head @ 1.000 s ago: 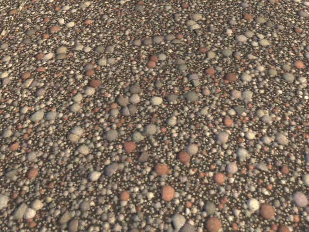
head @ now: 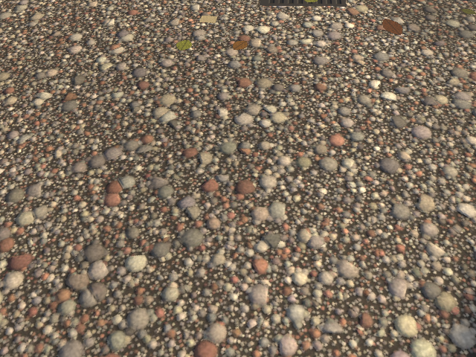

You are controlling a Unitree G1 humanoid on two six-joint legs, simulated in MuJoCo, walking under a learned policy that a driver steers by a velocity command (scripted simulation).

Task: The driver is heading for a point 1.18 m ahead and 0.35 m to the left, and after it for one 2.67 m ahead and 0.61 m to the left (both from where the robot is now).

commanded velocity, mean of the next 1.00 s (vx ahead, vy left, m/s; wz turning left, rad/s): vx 0.49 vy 0.00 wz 0.50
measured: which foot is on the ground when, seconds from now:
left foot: up 0.00-0.16, down 0.18-0.66, up 0.68-1.00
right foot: down 0.00-0.18, up 0.20-0.62, down 0.64-1.00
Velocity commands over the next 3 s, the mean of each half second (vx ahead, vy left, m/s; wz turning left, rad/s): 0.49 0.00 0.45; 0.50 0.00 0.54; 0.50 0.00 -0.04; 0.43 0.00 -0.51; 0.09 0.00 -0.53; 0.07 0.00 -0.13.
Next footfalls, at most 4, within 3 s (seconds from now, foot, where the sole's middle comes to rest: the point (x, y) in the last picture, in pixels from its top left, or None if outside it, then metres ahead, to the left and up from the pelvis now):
0.18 left None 0.29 0.12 -0.78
0.64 right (276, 320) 0.58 -0.02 -0.78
1.16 left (153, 282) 0.69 0.35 -0.78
1.70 right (184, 186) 1.07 0.31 -0.78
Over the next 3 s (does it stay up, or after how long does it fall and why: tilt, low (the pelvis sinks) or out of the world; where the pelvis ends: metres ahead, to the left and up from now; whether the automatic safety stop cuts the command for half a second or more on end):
stays up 1.15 0.40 -0.01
